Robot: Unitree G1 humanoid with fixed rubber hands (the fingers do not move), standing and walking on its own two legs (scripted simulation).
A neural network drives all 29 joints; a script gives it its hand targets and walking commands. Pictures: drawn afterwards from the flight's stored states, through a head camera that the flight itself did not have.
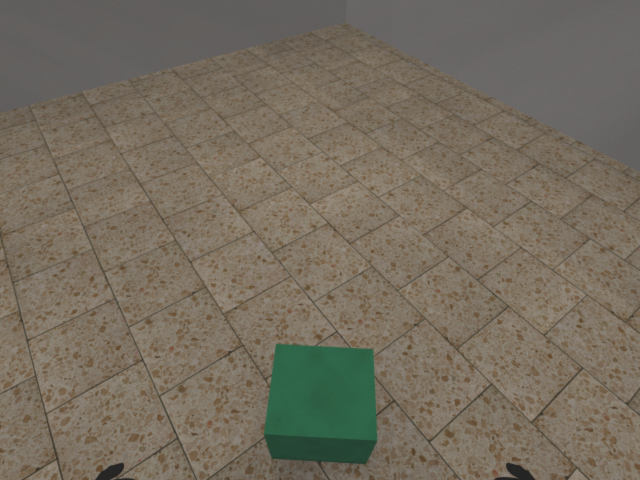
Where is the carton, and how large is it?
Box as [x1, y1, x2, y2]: [264, 344, 376, 463]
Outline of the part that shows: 276,344 264,429 264,435 271,457 286,459 365,463 376,441 372,349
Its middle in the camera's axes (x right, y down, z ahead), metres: +0.00 +0.47 +1.09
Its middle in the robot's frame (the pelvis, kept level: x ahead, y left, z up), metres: +0.42 -0.01 -0.66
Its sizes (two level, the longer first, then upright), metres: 0.273 0.234 0.252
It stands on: the floor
